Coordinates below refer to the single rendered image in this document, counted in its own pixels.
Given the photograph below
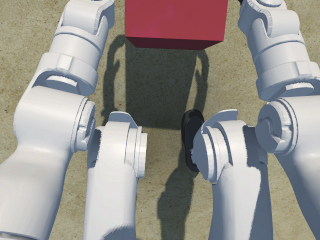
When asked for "robot right forearm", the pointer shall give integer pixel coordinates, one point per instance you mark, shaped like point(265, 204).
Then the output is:
point(278, 50)

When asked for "left robot upper arm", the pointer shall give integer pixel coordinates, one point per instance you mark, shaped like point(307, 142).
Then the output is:
point(51, 126)

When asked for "robot left forearm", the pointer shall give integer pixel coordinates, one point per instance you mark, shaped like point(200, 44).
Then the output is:
point(78, 44)

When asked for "robot right thigh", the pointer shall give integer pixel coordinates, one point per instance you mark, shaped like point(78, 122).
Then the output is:
point(228, 157)

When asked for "carton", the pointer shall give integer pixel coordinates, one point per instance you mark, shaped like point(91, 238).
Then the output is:
point(175, 24)

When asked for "left robot shin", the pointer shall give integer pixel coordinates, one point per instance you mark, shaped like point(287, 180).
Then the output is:
point(94, 148)

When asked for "right robot upper arm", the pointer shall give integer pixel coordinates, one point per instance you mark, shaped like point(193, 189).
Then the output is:
point(289, 128)

